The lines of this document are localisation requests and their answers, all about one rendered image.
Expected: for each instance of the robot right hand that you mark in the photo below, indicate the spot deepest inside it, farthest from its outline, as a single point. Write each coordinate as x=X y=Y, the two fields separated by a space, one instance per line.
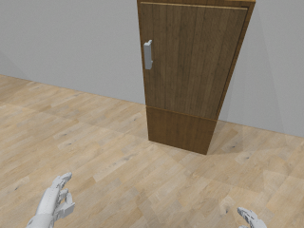
x=251 y=218

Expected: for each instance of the cupboard door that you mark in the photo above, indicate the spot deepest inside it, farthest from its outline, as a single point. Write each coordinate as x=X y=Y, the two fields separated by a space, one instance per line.
x=192 y=50

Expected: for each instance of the robot left forearm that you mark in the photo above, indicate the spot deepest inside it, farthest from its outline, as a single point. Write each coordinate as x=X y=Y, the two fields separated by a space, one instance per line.
x=43 y=220

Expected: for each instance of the robot left hand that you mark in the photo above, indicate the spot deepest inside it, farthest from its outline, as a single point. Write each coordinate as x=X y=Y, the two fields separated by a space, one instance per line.
x=52 y=197

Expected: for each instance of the handle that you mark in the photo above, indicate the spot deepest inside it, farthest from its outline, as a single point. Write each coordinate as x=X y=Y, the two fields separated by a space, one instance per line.
x=147 y=55

